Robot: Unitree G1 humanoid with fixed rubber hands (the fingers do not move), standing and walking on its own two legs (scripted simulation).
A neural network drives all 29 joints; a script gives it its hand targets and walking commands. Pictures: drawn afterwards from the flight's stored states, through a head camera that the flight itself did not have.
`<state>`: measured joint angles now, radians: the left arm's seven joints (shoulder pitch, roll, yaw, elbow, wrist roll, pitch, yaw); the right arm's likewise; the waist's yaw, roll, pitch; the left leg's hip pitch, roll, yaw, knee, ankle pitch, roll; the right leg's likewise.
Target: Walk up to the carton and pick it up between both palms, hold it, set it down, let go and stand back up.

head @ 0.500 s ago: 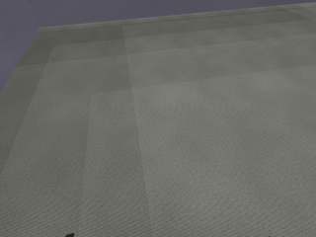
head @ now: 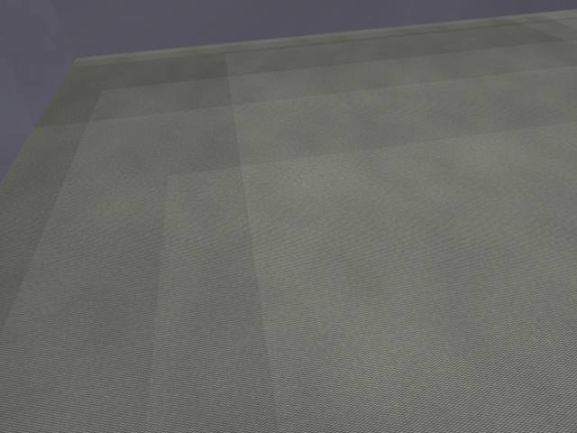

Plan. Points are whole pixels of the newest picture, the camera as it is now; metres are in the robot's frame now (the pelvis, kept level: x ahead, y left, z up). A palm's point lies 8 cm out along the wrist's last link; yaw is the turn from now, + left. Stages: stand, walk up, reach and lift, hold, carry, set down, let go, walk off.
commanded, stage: stand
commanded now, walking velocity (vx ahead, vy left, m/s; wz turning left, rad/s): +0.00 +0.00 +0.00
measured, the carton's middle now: out of the picture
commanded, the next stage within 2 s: walk up in 0.66 s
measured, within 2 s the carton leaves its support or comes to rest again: neither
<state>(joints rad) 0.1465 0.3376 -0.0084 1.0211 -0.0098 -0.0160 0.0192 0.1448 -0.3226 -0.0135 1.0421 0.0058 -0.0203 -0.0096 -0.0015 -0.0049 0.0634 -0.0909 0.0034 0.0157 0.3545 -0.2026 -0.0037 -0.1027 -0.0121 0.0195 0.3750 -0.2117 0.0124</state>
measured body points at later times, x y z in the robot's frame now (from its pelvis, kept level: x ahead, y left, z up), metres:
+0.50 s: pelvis +0.00 -0.01 +0.00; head +0.01 -0.01 +0.45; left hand +0.07 +0.29 -0.13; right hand +0.07 -0.30 -0.13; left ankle +0.00 +0.12 -0.75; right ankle +0.00 -0.13 -0.75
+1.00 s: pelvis +0.01 -0.02 -0.01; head +0.02 -0.03 +0.44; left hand +0.12 +0.27 -0.12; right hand +0.08 -0.35 -0.12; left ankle +0.00 +0.12 -0.75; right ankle +0.00 -0.14 -0.71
